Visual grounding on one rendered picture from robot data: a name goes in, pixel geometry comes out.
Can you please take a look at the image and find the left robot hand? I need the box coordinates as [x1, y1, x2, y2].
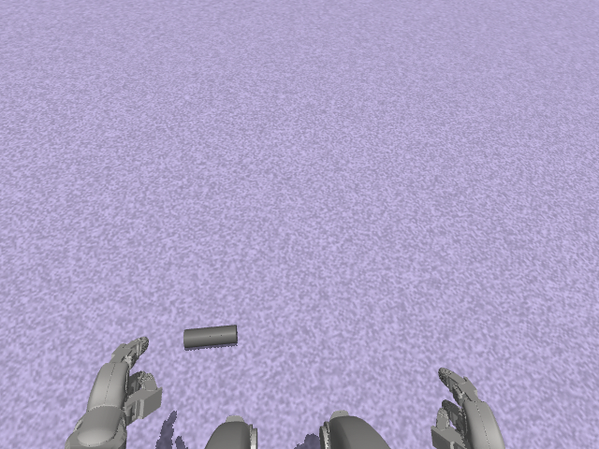
[86, 337, 163, 426]

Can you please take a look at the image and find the right robot hand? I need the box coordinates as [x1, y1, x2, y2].
[431, 368, 505, 449]

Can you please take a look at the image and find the can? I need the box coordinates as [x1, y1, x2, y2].
[183, 325, 238, 348]

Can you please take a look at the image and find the left robot arm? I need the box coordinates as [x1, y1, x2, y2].
[65, 406, 127, 449]

